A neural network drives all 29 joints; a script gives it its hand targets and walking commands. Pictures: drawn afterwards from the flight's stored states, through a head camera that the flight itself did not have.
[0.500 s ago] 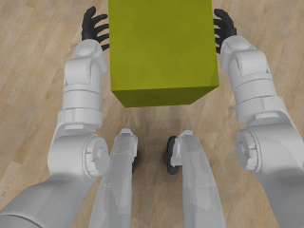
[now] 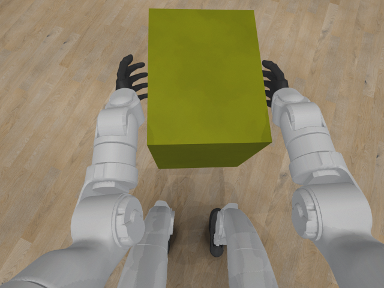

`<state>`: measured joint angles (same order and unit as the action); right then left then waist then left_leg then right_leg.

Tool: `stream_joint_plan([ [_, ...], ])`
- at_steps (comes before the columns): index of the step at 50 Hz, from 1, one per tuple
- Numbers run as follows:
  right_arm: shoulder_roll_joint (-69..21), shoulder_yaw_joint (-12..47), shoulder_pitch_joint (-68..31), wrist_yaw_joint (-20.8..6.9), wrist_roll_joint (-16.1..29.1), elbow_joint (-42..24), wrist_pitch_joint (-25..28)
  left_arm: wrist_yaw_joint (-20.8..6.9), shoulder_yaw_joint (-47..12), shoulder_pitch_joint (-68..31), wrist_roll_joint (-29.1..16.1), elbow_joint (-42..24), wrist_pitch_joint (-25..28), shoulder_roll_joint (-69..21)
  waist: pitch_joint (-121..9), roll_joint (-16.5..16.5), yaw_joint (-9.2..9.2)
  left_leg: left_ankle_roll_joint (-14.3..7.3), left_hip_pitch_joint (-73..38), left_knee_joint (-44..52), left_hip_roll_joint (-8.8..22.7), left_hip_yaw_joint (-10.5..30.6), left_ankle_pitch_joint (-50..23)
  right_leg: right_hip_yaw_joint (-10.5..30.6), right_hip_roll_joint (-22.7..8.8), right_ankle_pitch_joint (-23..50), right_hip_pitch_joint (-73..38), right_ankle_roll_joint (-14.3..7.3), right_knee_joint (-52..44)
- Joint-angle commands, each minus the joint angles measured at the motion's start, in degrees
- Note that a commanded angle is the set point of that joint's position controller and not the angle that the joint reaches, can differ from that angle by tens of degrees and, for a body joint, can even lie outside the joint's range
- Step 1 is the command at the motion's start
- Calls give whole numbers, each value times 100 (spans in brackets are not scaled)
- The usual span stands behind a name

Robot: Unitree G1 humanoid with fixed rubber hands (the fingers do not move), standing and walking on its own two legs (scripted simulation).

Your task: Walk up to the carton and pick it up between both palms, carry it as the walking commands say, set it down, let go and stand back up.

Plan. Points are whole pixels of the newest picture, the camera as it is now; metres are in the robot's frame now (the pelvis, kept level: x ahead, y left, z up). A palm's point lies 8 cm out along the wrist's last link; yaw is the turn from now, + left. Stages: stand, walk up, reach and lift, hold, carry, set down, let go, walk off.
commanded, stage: reach and lift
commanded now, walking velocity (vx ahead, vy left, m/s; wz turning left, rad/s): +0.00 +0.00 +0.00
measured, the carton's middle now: (200, 99) +0.49 +0.01 -0.05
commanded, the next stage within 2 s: hold in 1.64 s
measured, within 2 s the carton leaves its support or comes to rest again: neither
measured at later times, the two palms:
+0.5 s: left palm (111, 79) +0.42 +0.16 +0.11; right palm (297, 80) +0.44 -0.15 +0.10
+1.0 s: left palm (107, 77) +0.41 +0.15 +0.14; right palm (305, 94) +0.41 -0.15 +0.12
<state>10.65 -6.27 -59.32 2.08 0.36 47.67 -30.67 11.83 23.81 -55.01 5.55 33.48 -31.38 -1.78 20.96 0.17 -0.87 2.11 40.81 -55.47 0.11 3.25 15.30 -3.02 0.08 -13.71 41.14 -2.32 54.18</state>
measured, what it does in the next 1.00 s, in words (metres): rises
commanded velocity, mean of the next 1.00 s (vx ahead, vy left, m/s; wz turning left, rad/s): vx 0.00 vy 0.00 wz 0.00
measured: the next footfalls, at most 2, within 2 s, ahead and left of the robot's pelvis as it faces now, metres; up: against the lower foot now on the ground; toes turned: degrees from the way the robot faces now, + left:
none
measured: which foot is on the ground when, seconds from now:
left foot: down 0.00-1.00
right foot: down 0.00-1.00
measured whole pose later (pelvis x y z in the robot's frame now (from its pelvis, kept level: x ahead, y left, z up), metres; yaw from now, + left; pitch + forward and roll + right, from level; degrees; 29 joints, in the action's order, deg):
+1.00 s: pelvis +0.08 +0.00 +0.06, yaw +0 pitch -4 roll +0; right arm -2.4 -16.7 -28.3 -1.6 -11.2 31.6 -42.5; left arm 7.2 23.2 -31.2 16.2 27.5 -41.7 -11.1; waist -3.7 0.2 -0.9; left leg 1.1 18.1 -36.1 -0.1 3.2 14.4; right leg -2.5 0.2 -14.3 18.7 -1.9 35.8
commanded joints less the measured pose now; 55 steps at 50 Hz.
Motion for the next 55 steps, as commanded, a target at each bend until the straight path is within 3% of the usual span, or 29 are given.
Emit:
stream_joint_plan([
  [1,-7212,993,-4410,-1986,473,-1984,638,-2548,-3113,-3835,-388,192,120,-6878,-9420,175,-25,-230,-2024,1640,-612,0,744,1236,311,-1062,-3230,169,-1693],
  [5,-7221,206,-3661,-2052,-109,-902,468,-2611,-1788,-2633,367,1586,0,-6585,-6519,-73,-282,-334,-1246,1933,-518,-122,1356,1263,186,-1850,-2395,175,-2089],
  [8,-7169,-164,-3060,-2045,-378,-696,335,-2655,-1199,-1905,593,1779,-71,-6663,-5258,-107,-420,-335,-1382,2112,-513,-218,1083,1164,187,-1622,-2262,108,-2261],
  [12,-7182,-145,-2316,-2098,-460,-803,145,-2658,-1598,-1359,471,1314,-243,-6906,-5384,87,-211,-262,-2267,2365,-487,-153,225,972,248,-656,-2640,71,-2393],
  [15,-7512,296,-1839,-2117,-279,-1155,23,-2657,-2098,-1214,195,536,-334,-6910,-5778,63,-197,-226,-2687,2479,-545,-131,-657,885,277,630,-3171,126,-2407],
  [19,-7652,1109,-1450,-2095,154,-2293,-83,-2621,-3039,-795,-321,-557,-501,-7139,-6400,227,-57,-144,-3177,2486,-614,-33,-2078,867,368,2545,-3830,124,-2302],
  [22,-7612,1686,-1332,-2017,316,-3131,-243,-2609,-3592,-518,-611,-1162,-693,-7172,-6557,164,56,-97,-3266,2515,-615,73,-2452,929,383,2991,-4182,129,-2340],
  [23,-7490,1630,-1095,-1992,227,-3029,-333,-2615,-3588,-293,-567,-992,-787,-7122,-6066,218,102,-65,-3037,2571,-615,107,-2356,963,364,2859,-4021,124,-2408],
  [24,-7557,1944,-1059,-1984,333,-3412,-396,-2601,-3868,-246,-695,-1339,-853,-7191,-6382,222,109,-50,-3302,2610,-617,150,-2497,943,389,2947,-4278,127,-2428],
  [26,-7451,2084,-973,-1950,306,-3567,-540,-2586,-3990,-109,-722,-1351,-1016,-7133,-6122,200,151,-20,-3241,2703,-621,160,-2166,889,391,2604,-4270,136,-2507],
  [31,-7405,2067,-1041,-1926,270,-3379,-860,-2609,-3879,-273,-681,-1066,-1325,-6997,-5053,235,142,-63,-2979,3001,-581,134,-837,809,344,1066,-4044,131,-2839],
  [33,-7436,1969,-1219,-1944,261,-3094,-951,-2641,-3692,-488,-634,-859,-1383,-6884,-4641,171,76,-96,-2908,3076,-555,97,-209,834,317,272,-3955,147,-2969],
  [36,-7354,1570,-1556,-1982,147,-2502,-954,-2720,-3315,-1030,-480,-391,-1351,-6705,-3686,141,179,-101,-2533,3083,-553,59,787,909,238,-957,-3509,87,-3109],
  [40,-7237,1070,-2029,-1995,84,-1905,-839,-2842,-2829,-1604,-256,210,-1275,-6508,-3150,14,259,-121,-2671,2814,-699,-56,1277,1106,18,-2227,-2832,-14,-3386],
  [45,-7293,1102,-2613,-1901,205,-2152,-628,-2883,-2612,-1664,-200,556,-1076,-6395,-3482,-88,70,-177,-2969,2697,-692,-139,1083,1137,-66,-2229,-2619,33,-3464],
  [48,-7455,1643,-3144,-1842,487,-2848,-465,-2873,-2920,-1680,-394,434,-933,-6605,-4452,-222,-42,-210,-3237,2609,-694,-131,681,1150,-61,-1787,-2902,92,-3396],
  [50,-7418,1892,-3168,-1806,565,-3176,-430,-2859,-3232,-1683,-577,179,-878,-6771,-4959,-229,62,-216,-3332,2632,-643,-49,418,1090,17,-1376,-3062,144,-3266],
  [53,-7392,1924,-2446,-1766,447,-3196,-517,-2837,-3484,-1237,-606,-10,-920,-6909,-4956,-54,259,-180,-3226,2715,-594,25,193,925,136,-780,-3305,158,-3098],
  [55,-7445,2011,-2002,-1747,405,-3383,-608,-2824,-3581,-871,-654,-134,-963,-6987,-5104,61,290,-209,-2935,2858,-533,48,-118,801,273,-12,-3885,221,-2929],
])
